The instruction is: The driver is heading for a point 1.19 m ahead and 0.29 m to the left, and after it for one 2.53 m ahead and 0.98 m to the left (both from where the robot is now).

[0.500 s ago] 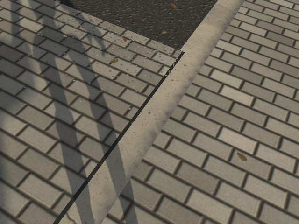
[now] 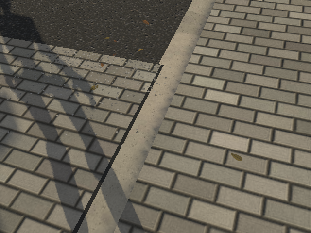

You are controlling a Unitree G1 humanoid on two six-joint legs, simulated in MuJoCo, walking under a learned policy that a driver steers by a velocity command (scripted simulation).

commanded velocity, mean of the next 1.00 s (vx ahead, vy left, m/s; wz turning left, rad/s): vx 0.30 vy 0.00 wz -0.02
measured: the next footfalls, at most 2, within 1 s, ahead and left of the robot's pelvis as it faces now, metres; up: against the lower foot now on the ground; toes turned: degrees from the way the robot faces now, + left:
left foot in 0.10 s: +0.01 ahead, +0.13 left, +0.00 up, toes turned -1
left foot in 0.92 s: +0.40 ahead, +0.09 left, +0.00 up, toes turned +4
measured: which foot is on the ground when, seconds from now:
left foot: up 0.00-0.08, down 0.10-0.48, up 0.50-0.90, down 0.92-1.00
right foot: down 0.00-0.92, up 0.94-1.00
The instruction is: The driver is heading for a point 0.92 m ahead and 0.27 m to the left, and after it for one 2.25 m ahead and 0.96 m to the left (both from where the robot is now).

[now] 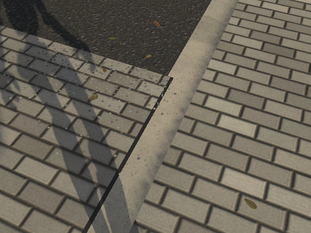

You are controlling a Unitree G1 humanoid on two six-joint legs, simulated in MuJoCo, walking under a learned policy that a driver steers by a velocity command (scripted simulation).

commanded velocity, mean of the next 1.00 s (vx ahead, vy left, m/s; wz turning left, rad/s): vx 0.50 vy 0.00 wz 0.31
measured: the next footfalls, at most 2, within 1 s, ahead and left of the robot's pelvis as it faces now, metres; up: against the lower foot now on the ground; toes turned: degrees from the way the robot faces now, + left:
right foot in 0.50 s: +0.45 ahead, -0.10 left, +0.00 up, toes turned +3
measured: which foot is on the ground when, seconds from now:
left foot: down 0.00-0.50, up 0.52-1.00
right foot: up 0.00-0.48, down 0.50-1.00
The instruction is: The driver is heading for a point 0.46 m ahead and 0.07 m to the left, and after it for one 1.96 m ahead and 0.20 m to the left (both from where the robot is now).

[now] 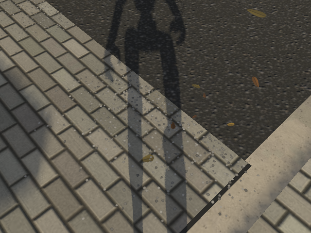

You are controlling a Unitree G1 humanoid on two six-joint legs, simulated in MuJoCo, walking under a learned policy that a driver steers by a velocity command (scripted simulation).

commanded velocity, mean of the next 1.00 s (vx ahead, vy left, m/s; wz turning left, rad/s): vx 0.50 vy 0.00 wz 0.36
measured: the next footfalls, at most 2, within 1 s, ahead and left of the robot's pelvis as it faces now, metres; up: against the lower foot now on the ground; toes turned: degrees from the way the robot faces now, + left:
left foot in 0.08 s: +0.17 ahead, +0.08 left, -0.05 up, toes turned +7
right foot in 0.58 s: +0.53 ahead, +0.01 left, -0.05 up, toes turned +18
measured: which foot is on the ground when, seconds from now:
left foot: up 0.00-0.06, down 0.08-0.60, up 0.62-1.00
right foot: down 0.00-0.08, up 0.10-0.56, down 0.58-1.00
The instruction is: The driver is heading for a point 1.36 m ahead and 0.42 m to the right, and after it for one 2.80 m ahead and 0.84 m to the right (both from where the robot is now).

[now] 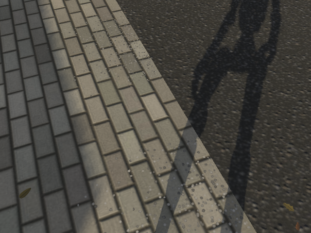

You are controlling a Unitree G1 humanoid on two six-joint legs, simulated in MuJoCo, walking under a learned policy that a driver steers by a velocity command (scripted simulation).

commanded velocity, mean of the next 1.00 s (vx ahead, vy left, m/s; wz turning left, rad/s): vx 0.50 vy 0.00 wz -0.43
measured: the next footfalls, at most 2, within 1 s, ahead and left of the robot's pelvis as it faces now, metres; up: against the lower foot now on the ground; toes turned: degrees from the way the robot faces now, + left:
left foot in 0.08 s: +0.19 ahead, +0.12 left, +0.00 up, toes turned +2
right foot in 0.62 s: +0.45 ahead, -0.11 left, +0.00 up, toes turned -23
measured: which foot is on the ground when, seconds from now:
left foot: up 0.00-0.06, down 0.08-0.64, up 0.66-1.00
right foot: down 0.00-0.10, up 0.12-0.60, down 0.62-1.00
